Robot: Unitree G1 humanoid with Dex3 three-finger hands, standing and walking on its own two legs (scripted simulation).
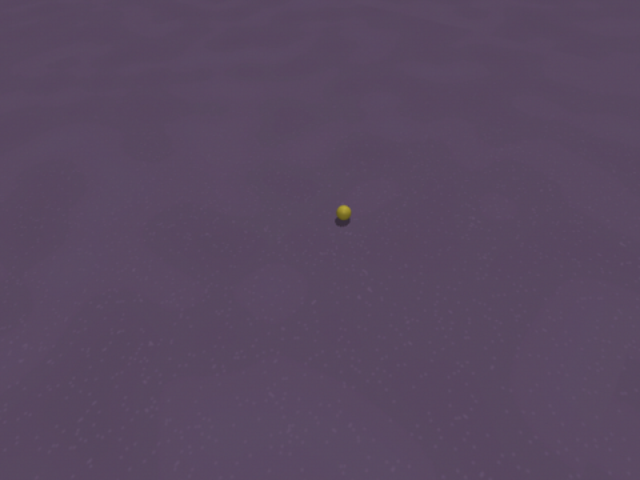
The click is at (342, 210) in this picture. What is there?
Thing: free ball
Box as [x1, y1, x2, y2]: [336, 205, 350, 219]
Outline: 342,205 337,209 336,213 340,219 346,219 350,215 350,209 347,206
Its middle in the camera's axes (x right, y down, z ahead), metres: +0.11 -0.13 +1.75
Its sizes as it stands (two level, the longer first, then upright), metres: 0.068 0.068 0.068
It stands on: the floor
